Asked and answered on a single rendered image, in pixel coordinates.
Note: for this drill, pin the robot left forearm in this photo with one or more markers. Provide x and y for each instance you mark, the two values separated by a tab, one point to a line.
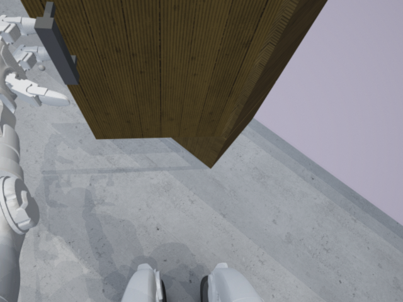
9	140

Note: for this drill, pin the left robot upper arm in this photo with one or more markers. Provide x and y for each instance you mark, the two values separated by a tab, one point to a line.
18	213

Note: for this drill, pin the robot left hand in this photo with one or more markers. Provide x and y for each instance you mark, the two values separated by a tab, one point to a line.
20	61

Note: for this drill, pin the right robot shin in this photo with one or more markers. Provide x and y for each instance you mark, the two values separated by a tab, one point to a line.
219	266

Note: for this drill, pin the robot right thigh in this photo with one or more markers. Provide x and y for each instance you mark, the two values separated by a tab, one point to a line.
229	285

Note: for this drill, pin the handle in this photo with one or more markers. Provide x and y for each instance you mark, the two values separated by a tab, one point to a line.
49	33

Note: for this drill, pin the cupboard door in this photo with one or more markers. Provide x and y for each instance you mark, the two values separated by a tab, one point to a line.
160	68

